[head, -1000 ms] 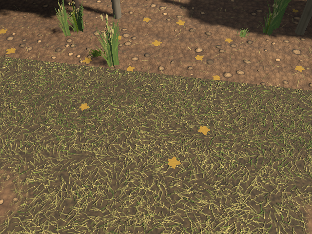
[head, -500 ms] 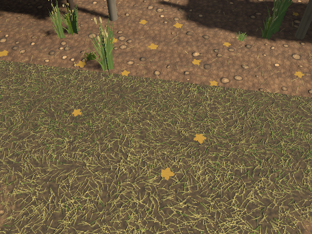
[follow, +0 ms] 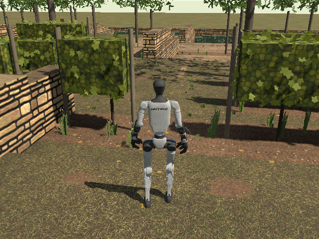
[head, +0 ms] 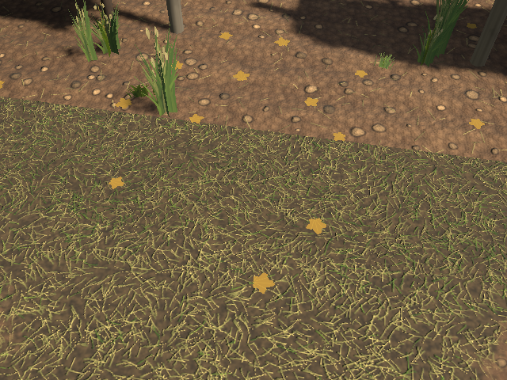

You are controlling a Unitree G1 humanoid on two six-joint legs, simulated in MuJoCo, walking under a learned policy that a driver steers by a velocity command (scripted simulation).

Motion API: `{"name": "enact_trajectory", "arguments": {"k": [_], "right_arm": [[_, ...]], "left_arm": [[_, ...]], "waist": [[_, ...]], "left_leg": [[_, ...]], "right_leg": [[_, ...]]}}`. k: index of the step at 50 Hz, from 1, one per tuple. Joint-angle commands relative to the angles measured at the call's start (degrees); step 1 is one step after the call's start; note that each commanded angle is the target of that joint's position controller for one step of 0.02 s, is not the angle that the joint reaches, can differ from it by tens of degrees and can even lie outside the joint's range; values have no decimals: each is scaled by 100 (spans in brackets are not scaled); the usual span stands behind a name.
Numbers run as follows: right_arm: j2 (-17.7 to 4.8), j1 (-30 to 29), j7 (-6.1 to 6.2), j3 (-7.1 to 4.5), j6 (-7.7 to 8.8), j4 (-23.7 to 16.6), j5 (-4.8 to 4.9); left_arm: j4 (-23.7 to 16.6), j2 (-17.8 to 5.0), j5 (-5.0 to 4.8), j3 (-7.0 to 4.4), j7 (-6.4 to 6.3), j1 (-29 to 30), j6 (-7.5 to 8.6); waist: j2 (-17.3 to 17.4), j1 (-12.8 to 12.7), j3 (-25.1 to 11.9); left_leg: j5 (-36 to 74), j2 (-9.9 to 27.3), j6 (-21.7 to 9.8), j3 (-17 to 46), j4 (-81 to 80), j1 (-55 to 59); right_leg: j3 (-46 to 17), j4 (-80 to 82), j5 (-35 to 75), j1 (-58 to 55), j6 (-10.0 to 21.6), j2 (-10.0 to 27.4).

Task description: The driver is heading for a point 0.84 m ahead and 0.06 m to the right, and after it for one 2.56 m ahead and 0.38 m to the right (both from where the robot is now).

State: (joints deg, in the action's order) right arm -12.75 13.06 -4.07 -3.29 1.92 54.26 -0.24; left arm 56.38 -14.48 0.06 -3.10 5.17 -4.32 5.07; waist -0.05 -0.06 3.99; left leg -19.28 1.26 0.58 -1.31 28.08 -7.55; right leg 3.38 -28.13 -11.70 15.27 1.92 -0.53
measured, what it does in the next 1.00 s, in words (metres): goes down: left foot 0.16 m lower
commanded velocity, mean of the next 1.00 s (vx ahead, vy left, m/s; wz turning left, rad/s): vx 0.30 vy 0.00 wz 0.00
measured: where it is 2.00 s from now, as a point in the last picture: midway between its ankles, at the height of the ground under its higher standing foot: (260, 289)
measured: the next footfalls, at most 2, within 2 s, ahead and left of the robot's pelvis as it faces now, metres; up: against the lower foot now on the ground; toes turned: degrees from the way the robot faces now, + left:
left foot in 1.00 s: +0.48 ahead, +0.16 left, -0.16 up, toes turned +6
right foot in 1.50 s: +0.81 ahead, -0.10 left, -0.16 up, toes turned -18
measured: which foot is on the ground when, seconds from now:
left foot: down 0.00-0.58, up 0.60-0.98, down 1.00-1.00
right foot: down 0.00-1.00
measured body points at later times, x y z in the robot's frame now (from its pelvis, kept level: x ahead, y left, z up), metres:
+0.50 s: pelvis +0.06 +0.00 -0.01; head +0.07 +0.00 +0.44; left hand +0.15 +0.27 -0.14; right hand +0.05 -0.24 -0.15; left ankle -0.05 +0.12 -0.74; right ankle +0.04 -0.09 -0.73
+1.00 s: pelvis +0.34 +0.05 -0.13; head +0.35 +0.07 +0.32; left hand +0.18 +0.24 -0.27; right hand +0.54 -0.15 -0.23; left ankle +0.46 +0.16 -0.87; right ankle +0.07 -0.09 -0.72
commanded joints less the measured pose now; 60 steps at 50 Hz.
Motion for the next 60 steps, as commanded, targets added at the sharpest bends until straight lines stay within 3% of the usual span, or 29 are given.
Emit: {"name": "enact_trajectory", "arguments": {"k": [1,9,12,14,18,24,26,28,29,30,31,33,35,36,40,42,44,47,49,50,51,52,53,54,55,56,57,59,60], "right_arm": [[-618,188,11,-109,46,-172,0],[-598,261,16,-74,34,-39,-6],[-779,560,135,-166,0,31,-237],[-588,682,289,-140,95,-14,-367],[-253,683,431,-55,337,-137,-309],[-534,1631,519,-83,490,79,-277],[-572,1396,521,-50,475,76,-270],[-1031,509,320,-173,394,-101,-370],[-945,359,195,-219,416,-326,-494],[10,182,75,39,572,-442,-511],[166,-534,59,60,748,-907,-348],[-336,-435,196,-73,704,-782,-428],[50,-29,211,51,479,-649,-684],[117,-209,193,83,373,-740,-680],[246,-339,45,349,333,-994,-524],[18,-566,68,357,192,-1106,-495],[-338,-947,97,323,93,-1200,-578],[-436,-1311,128,348,51,-1072,-603],[-794,-102,237,173,168,-579,-457],[-1098,1531,254,0,277,-84,-414],[-1414,2738,115,-112,219,35,-388],[-1228,3186,17,-96,178,157,-530],[-1288,3245,21,-155,139,352,-527],[-1358,2245,49,-157,127,116,-410],[-1062,1553,15,-44,147,-100,-463],[-255,1076,70,250,276,-275,-524],[50,901,89,380,384,-326,-513],[-136,1052,237,333,534,-197,-271],[-244,987,250,302,571,-160,-292]], "left_arm": [[-247,-669,-6,-132,-12,160,67],[-110,-651,-3,-134,-7,51,52],[22,-1049,142,-337,-133,-363,44],[-19,-836,226,-336,-275,-404,111],[-363,-476,218,-244,-484,-115,107],[-600,20,371,-171,-469,40,202],[-654,87,365,-163,-444,-149,242],[-239,9,386,-227,-420,-1650,339],[50,-392,360,-286,-460,-2997,409],[336,-659,493,-255,-401,-4486,435],[325,-852,608,-259,-404,-4192,516],[77,-66,460,38,-345,-2520,385],[-104,556,508,244,-443,-1980,244],[-192,656,479,302,-484,-1887,199],[-88,215,654,310,-597,-2146,398],[51,51,607,313,-425,-2541,397],[145,-43,375,325,-298,-2877,391],[471,-204,298,329,-421,-3527,171],[417,-456,413,275,-302,-3421,22],[518,-282,768,362,-86,-3467,-68],[722,743,647,535,65,-4784,-83],[320,159,479,436,131,-4007,-86],[-354,-33,300,360,126,-2485,7],[-594,-206,262,325,46,-1816,128],[-588,-385,300,248,-107,-1753,229],[-594,-268,434,291,-280,-1673,285],[-531,26,529,327,-329,-1519,222],[-535,290,486,378,-291,-1567,15],[-579,301,454,429,-241,-1586,-49]], "waist": [[53,-9,-371],[67,-23,-330],[44,-86,106],[-33,-41,291],[21,77,101],[772,402,457],[533,207,523],[28,-699,239],[-904,-1101,-265],[-1511,-1610,-743],[-361,-1416,341],[467,-596,569],[128,-133,665],[53,-103,527],[90,-290,87],[-133,-319,337],[49,-363,659],[88,-704,795],[493,-189,229],[586,437,-189],[1705,322,-2535],[1390,912,-2772],[1092,1258,-1599],[513,919,-546],[146,677,-67],[-142,216,40],[-5,14,297],[412,-141,157],[334,-212,99]], "left_leg": [[706,98,-105,50,-620,-813],[754,103,-105,21,-660,-782],[-1268,150,-451,148,-705,-991],[-1494,284,-745,334,-591,-916],[-706,372,-984,444,-599,-101],[100,1697,-1829,2135,-1189,1175],[370,1501,-1671,1719,-882,782],[1090,594,-1488,720,740,-1092],[1201,-389,-910,-134,2900,-2619],[-2156,-964,-622,366,5458,-4203],[-1696,-631,-788,1519,5492,-5354],[-425,188,-779,1118,5097,-4906],[446,570,-841,861,4192,-4043],[911,610,-759,653,3432,-3621],[5589,596,-500,297,955,-1818],[5149,423,-360,-123,931,-855],[4363,607,-342,66,538,-1381],[4174,847,-405,296,-1085,-2205],[4546,469,-427,-340,-1447,-250],[5031,681,-636,-131,-682,1964],[7168,1592,-2035,704,1562,5257],[7308,1982,-2440,1581,1517,5629],[3630,2076,-2129,2293,238,4732],[1129,2086,-1943,2488,-625,3042],[749,2127,-2087,2536,-1007,1545],[1422,2114,-2080,2319,-1310,381],[1774,1941,-2082,1857,-1845,-594],[1582,1571,-2025,1370,-2160,-820],[1990,1577,-2006,1162,-2161,-885]], "right_leg": [[-358,365,802,-967,100,237],[-355,401,825,-993,108,209],[-659,765,-2152,-615,485,334],[-1242,1008,-2805,-338,937,717],[-1402,1021,-1904,-152,1231,851],[-49,-1378,-1555,1560,612,-12],[52,-1194,-1700,1029,515,-4],[340,-343,-344,-1592,434,-307],[-1032,-179,-65,-3045,1048,219],[-3796,583,837,-4109,2216,1681],[-4304,1033,467,-3628,2270,2349],[-2966,999,-144,-2299,1914,2152],[-1852,1074,-107,-830,1545,1544],[-1442,1135,-347,-357,1386,1245],[-268,54,-657,1265,866,226],[-569,42,-1329,2039,980,373],[-1053,-235,-1395,1106,1019,808],[-1470,-1164,-1158,-1084,825,852],[-1058,-2556,153,-947,678,426],[-803,-3939,442,400,296,210],[-587,-6211,-2386,1713,-117,-420],[-728,-7898,-3591,2672,-317,-684],[-729,-7961,-3090,4126,-149,-565],[-660,-7669,-2267,4596,28,55],[-828,-7083,-1608,4100,140,346],[-1239,-5336,-180,3320,269,833],[-1101,-4291,155,2507,391,1036],[-777,-3062,270,2166,315,1034],[-719,-2362,430,2020,268,1052]]}}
